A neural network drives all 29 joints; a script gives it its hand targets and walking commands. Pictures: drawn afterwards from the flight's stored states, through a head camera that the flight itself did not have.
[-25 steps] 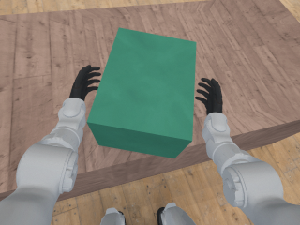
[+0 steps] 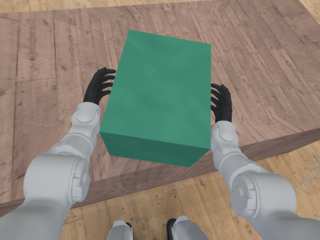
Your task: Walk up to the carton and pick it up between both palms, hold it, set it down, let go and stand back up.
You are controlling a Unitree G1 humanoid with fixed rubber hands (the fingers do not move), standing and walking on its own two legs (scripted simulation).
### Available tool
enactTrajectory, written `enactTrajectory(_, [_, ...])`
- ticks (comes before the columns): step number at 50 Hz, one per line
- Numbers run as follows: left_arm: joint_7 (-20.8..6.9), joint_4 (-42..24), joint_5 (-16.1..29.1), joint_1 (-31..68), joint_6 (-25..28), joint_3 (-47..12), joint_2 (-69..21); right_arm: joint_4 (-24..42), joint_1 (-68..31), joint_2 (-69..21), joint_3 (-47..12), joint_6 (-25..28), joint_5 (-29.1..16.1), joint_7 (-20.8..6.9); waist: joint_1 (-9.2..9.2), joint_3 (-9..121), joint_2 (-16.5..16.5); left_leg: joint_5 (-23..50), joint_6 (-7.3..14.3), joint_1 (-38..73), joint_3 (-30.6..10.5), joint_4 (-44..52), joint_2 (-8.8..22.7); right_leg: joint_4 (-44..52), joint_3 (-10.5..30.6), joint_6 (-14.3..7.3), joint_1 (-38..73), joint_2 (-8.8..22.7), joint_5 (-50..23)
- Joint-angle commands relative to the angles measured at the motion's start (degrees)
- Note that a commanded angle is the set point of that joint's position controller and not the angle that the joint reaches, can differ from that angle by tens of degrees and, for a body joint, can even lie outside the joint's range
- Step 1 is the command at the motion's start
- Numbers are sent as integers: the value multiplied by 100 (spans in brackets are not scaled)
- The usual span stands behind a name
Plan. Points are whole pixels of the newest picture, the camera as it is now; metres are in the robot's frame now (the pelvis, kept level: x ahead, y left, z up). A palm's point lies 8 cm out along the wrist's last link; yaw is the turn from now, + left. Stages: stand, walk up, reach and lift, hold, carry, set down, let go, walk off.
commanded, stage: reach and lift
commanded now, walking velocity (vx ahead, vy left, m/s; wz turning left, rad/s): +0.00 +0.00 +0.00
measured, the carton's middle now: (160, 100) +0.49 -0.05 -0.04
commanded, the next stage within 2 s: none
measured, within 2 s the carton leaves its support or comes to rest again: neither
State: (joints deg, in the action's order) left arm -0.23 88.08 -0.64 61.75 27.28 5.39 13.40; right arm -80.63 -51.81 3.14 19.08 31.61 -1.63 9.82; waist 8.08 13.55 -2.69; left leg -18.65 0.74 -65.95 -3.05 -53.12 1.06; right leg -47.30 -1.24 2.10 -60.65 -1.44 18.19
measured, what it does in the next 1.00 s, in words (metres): stands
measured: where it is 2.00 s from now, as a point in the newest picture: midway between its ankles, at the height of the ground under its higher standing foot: outside the picture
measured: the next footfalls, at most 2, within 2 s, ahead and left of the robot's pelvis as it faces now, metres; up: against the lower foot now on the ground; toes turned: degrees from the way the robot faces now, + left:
none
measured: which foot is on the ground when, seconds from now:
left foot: down 0.00-1.00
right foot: down 0.00-1.00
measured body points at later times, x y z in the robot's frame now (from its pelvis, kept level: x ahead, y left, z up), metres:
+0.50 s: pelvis +0.01 -0.01 +0.02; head +0.18 +0.01 +0.44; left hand +0.49 +0.12 +0.00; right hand +0.41 -0.20 -0.01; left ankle +0.04 +0.10 -0.67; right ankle +0.02 -0.15 -0.67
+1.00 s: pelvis +0.02 -0.02 +0.02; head +0.18 +0.00 +0.44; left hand +0.49 +0.12 +0.00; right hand +0.41 -0.20 -0.01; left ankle +0.04 +0.10 -0.67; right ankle +0.02 -0.15 -0.68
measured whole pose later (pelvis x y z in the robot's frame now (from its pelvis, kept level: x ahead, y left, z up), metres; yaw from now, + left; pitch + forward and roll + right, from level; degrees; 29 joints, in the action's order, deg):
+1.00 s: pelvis +0.02 -0.02 +0.02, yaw +1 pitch +30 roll -4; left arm -2.3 92.1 -16.0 59.6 36.3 20.8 13.8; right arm -73.4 -44.4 -4.4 40.4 41.5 21.2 10.8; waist 6.4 9.3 -2.4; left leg -15.8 -1.1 -58.1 -4.0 -44.1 2.4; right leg -38.2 -3.9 -0.3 -52.7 -1.8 15.3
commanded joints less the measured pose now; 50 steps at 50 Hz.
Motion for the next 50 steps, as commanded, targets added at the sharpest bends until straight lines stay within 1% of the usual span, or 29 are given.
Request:
enactTrajectory(1, [-41, -774, -186, 2511, 206, 37, -198, 597, -1925, 48, 17, 213, 364, -148, 196, 4527, -941, 2763, -684, 4771, 134, 136, -30, 606, -602, -202, 525, -163, -1571])
enactTrajectory(4, [-165, -675, -411, 2545, 226, 173, -612, 576, -1963, -526, 82, 210, 668, -240, 152, 4364, -860, 2631, -623, 4665, 194, 213, -64, 691, -574, -207, 678, -114, -1530])
enactTrajectory(6, [-299, -551, -722, 2567, 277, 273, -1140, 549, -2007, -1130, 215, 288, 1089, -359, 150, 4243, -811, 2572, -596, 4631, 245, 275, -75, 747, -590, -205, 800, -86, -1573])
enactTrajectory(7, [-406, -463, -933, 2613, 316, 282, -1646, 523, -2091, -1667, 287, 352, 1411, -456, 151, 4174, -817, 2565, -599, 4650, 249, 316, -72, 798, -631, -218, 859, -74, -1600])
enactTrajectory(9, [-683, -88, -1465, 2621, 451, 280, -2915, 514, -2291, -2976, 416, 484, 2208, -775, 149, 3895, -811, 2540, -614, 4734, 242, 389, -40, 918, -719, -278, 939, -55, -1623])
enactTrajectory(10, [-766, 161, -1694, 2514, 528, 356, -3267, 580, -2311, -3303, 479, 546, 2517, -911, 110, 3807, -824, 2563, -630, 4752, 251, 391, -27, 956, -719, -336, 1008, -49, -1665])
enactTrajectory(12, [-795, 475, -1967, 2336, 640, 583, -3484, 584, -2175, -3553, 570, 569, 2842, -1053, 57, 3605, -776, 2635, -648, 4687, 241, 415, 9, 968, -682, -386, 1148, -46, -1774])
enactTrajectory(14, [-791, 617, -2087, 2259, 706, 709, -3534, 535, -2014, -3675, 605, 554, 2994, -1103, 60, 3511, -741, 2772, -668, 4664, 228, 457, 31, 1002, -652, -383, 1270, -24, -1997])
enactTrajectory(17, [-788, 590, -2137, 2258, 816, 734, -3612, 470, -1801, -3720, 624, 614, 3166, -1127, 112, 3576, -809, 2981, -736, 4770, 213, 515, 81, 1066, -663, -390, 1268, -27, -2125])
enactTrajectory(19, [-786, 583, -2195, 2172, 870, 752, -3632, 412, -1669, -3716, 631, 666, 3249, -1135, 122, 3585, -852, 3173, -777, 4870, 212, 537, 118, 1118, -681, -407, 1268, -33, -2170])
enactTrajectory(20, [-789, 603, -2225, 2119, 890, 783, -3627, 340, -1585, -3746, 605, 682, 3267, -1136, 94, 3549, -878, 3287, -782, 4886, 217, 547, 118, 1150, -675, -416, 1283, -28, -2239])
enactTrajectory(22, [-814, 651, -2282, 1978, 908, 838, -3611, 210, -1441, -3783, 577, 700, 3288, -1122, 113, 3409, -805, 3363, -766, 4828, 228, 581, 116, 1189, -656, -410, 1406, -19, -2376])
enactTrajectory(27, [-862, 695, -2316, 1796, 958, 880, -3590, 140, -1256, -3865, 514, 772, 3323, -1073, 106, 3299, -637, 3322, -686, 4640, 270, 677, 97, 1241, -613, -377, 1634, 6, -2582])
enactTrajectory(32, [-883, 608, -2309, 1775, 1002, 843, -3586, 61, -1189, -3904, 515, 844, 3359, -1024, 97, 3263, -634, 3283, -687, 4528, 298, 746, 87, 1277, -602, -385, 1733, 11, -2571])
enactTrajectory(34, [-892, 650, -2329, 1731, 1019, 859, -3558, 6, -1141, -3929, 481, 874, 3340, -1003, 63, 3223, -644, 3273, -672, 4446, 320, 731, 69, 1280, -579, -397, 1778, 23, -2609])
enactTrajectory(38, [-928, 663, -2325, 1722, 1025, 871, -3558, 10, -1182, -3963, 479, 919, 3344, -948, 63, 3211, -593, 3160, -629, 4250, 366, 729, 48, 1256, -537, -382, 1901, 42, -2679])
enactTrajectory(39, [-928, 663, -2331, 1721, 1033, 876, -3560, -18, -1168, -3970, 482, 929, 3356, -942, 50, 3212, -608, 3120, -627, 4221, 379, 741, 44, 1262, -535, -381, 1919, 41, -2649])
enactTrajectory(41, [-929, 648, -2317, 1767, 1038, 861, -3559, -67, -1179, -3962, 539, 932, 3354, -924, 78, 3196, -633, 3065, -635, 4183, 382, 734, 45, 1264, -530, -396, 1878, 40, -2562])
enactTrajectory(42, [-923, 641, -2334, 1756, 1039, 882, -3547, -68, -1170, -3975, 504, 935, 3336, -921, 43, 3198, -657, 3080, -629, 4182, 399, 719, 40, 1262, -522, -407, 1876, 39, -2549])
enactTrajectory(47, [-922, 617, -2292, 1820, 1041, 851, -3531, -121, -1242, -3967, 539, 932, 3322, -898, 45, 3201, -617, 2935, -610, 4124, 398, 722, 52, 1243, -535, -416, 1806, 23, -2388])
enactTrajectory(49, [-907, 605, -2278, 1846, 1042, 827, -3537, -109, -1269, -3952, 537, 937, 3298, -901, 16, 3246, -690, 2882, -621, 4113, 400, 741, 55, 1243, -534, -434, 1787, 23, -2316])
enactTrajectory(50, [-900, 611, -2257, 1867, 1039, 825, -3534, -117, -1298, -3945, 554, 935, 3301, -896, 18, 3223, -672, 2852, -616, 4093, 391, 735, 57, 1239, -536, -441, 1755, 19, -2276])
